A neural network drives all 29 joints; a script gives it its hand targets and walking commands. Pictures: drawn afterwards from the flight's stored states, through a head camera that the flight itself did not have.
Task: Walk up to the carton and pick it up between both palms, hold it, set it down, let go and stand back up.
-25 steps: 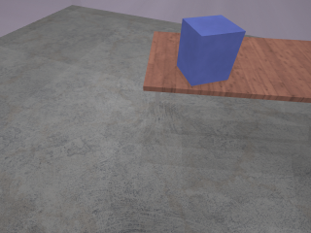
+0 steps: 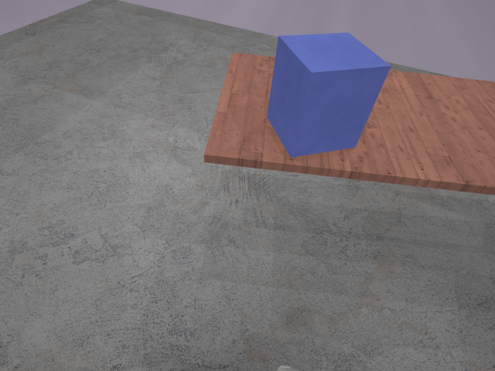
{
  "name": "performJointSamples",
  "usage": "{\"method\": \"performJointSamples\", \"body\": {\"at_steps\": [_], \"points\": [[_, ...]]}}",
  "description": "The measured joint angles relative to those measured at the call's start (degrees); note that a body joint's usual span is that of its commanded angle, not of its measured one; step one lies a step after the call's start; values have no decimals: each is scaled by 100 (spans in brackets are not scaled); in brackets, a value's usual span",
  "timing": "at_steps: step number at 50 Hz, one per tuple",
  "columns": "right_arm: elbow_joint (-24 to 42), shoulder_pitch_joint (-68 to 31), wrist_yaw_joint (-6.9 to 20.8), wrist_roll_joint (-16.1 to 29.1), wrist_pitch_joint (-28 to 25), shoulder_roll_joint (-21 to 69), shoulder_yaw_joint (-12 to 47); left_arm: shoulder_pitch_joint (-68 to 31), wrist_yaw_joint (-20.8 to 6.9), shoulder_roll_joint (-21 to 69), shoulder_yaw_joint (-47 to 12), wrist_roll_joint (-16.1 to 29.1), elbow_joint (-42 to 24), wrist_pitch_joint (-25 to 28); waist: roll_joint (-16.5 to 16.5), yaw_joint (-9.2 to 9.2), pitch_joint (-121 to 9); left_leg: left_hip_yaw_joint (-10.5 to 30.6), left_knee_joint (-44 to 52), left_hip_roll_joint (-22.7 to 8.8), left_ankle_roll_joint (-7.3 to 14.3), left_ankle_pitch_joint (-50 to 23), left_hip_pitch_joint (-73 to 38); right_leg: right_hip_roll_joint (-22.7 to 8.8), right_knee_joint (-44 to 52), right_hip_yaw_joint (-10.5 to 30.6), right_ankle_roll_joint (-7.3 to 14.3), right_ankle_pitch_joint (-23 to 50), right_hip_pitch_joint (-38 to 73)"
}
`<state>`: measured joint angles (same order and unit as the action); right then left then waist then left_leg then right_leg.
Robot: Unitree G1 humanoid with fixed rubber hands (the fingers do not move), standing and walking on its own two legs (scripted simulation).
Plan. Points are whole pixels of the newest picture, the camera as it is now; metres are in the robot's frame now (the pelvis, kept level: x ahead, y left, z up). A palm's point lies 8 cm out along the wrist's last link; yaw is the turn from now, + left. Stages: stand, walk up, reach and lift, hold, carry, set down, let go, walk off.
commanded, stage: walk up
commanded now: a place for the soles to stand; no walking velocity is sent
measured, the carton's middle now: (319, 95) +0.82 -0.17 +0.04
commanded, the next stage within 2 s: none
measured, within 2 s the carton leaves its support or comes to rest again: neither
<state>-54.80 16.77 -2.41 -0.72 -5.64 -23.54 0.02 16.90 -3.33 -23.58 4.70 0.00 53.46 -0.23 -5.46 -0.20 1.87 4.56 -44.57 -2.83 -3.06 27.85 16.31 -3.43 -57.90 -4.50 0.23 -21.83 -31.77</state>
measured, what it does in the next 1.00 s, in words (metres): steps to the right: right foot, then left foot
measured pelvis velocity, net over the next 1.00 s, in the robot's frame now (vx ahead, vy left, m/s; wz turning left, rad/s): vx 0.05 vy -0.11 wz -0.04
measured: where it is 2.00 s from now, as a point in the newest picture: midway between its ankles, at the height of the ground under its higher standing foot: outside the picture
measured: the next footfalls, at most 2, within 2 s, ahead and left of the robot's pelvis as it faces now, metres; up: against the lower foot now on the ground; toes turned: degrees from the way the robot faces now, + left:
right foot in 0.04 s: +0.12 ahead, -0.11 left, +0.00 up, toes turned -6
left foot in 0.44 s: +0.17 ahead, +0.03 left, +0.00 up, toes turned -7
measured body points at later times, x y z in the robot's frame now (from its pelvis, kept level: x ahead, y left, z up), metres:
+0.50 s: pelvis +0.06 -0.13 +0.02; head +0.08 -0.15 +0.46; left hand +0.17 +0.20 -0.08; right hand +0.06 -0.46 -0.12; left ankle +0.13 +0.04 -0.70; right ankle +0.06 -0.21 -0.63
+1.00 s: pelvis +0.05 -0.11 -0.01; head +0.11 -0.18 +0.43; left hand +0.13 +0.22 -0.08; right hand +0.13 -0.45 -0.17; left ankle +0.06 +0.05 -0.66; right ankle +0.06 -0.30 -0.70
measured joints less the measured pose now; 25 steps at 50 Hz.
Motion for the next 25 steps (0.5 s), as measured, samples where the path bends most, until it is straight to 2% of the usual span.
{"method": "performJointSamples", "body": {"at_steps": [2, 3, 5, 7, 10, 15, 17, 19, 20, 21, 22, 23, 25], "points": [[4, -5, -17, 0, 11, -108, 0, 2, -1, -5, 0, 0, -58, 49, 19, -11, -1, -4, -231, -106, -14, 157, 45, 15, 651, 3, 105, -85, 199], [1, -52, -26, 0, 43, -152, 0, 0, -1, 1, 1, 0, -54, 96, 64, -13, 49, 45, -636, -150, 29, 157, 141, 95, 566, -35, 235, -207, 213], [-22, -65, -55, 0, 102, -135, 2, 0, 0, 12, 1, 0, -52, 106, 62, -14, 63, 60, -1556, 9, 81, 144, 366, 161, 421, -71, 451, -309, 302], [-61, -64, -56, 0, 181, -122, 3, 2, 32, 45, 1, 0, -54, 105, 77, -15, 59, 58, -2320, 315, 102, 85, 541, 161, 597, -81, 483, -301, 569], [-68, -63, -56, 0, 276, -116, 4, 2, 155, 85, 3, 0, -57, 121, 255, -10, 57, 68, -2697, 557, 140, -284, 666, 264, 1170, -105, -22, -155, 1042], [-103, -61, -56, 1, 415, 3, 4, -13, 348, 86, 0, 0, -55, 154, 430, -6, 77, 74, -2392, 605, 141, -408, 700, 553, 2105, -116, -399, 335, 1593], [-112, -61, -56, 1, 470, 62, 4, -57, 375, 87, 0, 0, -56, 142, 434, -2, 79, 67, -1701, 594, 141, -362, 688, 647, 2428, -136, -543, 527, 1697], [-96, -59, -55, 1, 476, 107, 5, -188, 411, 89, -1, 0, -54, 57, 453, 8, 172, -9, -355, 494, 185, -312, 467, 757, 2561, -184, -1085, 832, 1705], [-41, -61, -55, 1, 447, 88, 3, -283, 432, 92, -1, -1, -63, 3, 501, 23, 322, -125, 652, 367, 357, -594, 174, 829, 2180, -224, -1447, 1136, 1511], [-1, -50, -64, 0, 402, -4, -3, -374, 435, 95, -1, -1, -98, -30, 609, 55, 469, -135, 1444, 264, 573, -1354, -80, 897, 1142, -230, -1494, 1188, 1107], [-27, -36, -111, 0, 406, -100, -4, -457, 441, 74, 2, -1, -152, -36, 689, 82, 574, -100, 1625, 192, 716, -1856, -161, 914, 26, -158, -1272, 524, 722], [-72, -35, -153, 1, 499, -97, 1, -582, 463, 37, 2, -1, -158, -38, 611, 73, 722, -115, 1345, 218, 555, -1804, -160, 829, -690, 63, -884, -182, 574], [-133, -59, -158, 1, 740, -76, 3, -623, 469, 38, -2, 0, -162, -25, 533, 65, 753, -119, 774, 247, 203, -1331, -65, 638, -1104, 593, -141, -1015, 582]]}}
